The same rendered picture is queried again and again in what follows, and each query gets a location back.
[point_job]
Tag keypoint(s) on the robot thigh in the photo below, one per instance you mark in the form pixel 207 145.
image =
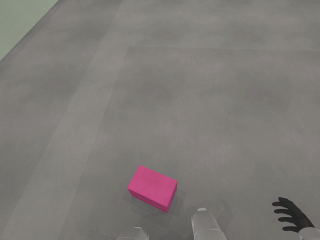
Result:
pixel 205 227
pixel 133 234

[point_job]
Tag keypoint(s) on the robot right thigh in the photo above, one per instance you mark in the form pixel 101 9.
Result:
pixel 205 227

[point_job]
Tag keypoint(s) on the carton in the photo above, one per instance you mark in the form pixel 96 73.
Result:
pixel 153 188

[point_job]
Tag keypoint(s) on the right robot forearm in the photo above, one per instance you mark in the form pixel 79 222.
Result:
pixel 309 233

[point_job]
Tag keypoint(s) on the robot left thigh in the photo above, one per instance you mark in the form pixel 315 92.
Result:
pixel 133 234

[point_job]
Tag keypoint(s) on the right robot hand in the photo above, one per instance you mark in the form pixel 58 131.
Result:
pixel 297 216

